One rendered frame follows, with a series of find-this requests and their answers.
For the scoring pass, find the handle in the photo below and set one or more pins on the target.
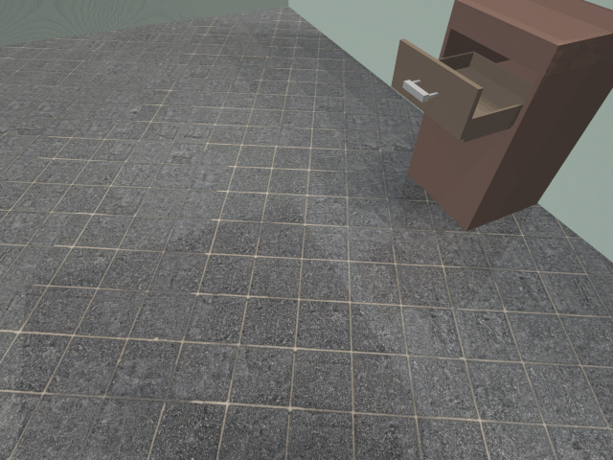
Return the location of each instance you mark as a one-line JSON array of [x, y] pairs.
[[416, 91]]

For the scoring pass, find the drawer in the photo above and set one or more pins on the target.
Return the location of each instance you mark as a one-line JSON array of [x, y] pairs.
[[477, 97]]

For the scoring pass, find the cabinet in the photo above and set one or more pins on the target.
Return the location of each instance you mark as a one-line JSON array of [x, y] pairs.
[[563, 47]]

